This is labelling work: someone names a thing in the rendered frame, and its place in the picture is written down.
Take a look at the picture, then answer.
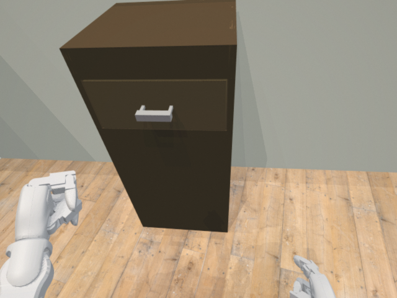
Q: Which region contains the robot left forearm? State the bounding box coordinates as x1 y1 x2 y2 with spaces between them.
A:
0 238 54 298

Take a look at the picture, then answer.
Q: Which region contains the left robot hand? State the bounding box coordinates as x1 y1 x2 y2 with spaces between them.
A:
15 171 82 242

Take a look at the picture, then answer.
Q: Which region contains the drawer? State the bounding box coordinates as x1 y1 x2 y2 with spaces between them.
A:
83 79 227 130

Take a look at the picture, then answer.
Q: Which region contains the right robot hand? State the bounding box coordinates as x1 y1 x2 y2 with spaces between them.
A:
290 255 336 298

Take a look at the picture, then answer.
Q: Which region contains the handle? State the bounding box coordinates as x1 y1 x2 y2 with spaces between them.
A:
135 106 173 122

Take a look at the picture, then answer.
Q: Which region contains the cabinet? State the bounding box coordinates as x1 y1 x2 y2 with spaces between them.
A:
60 0 237 233

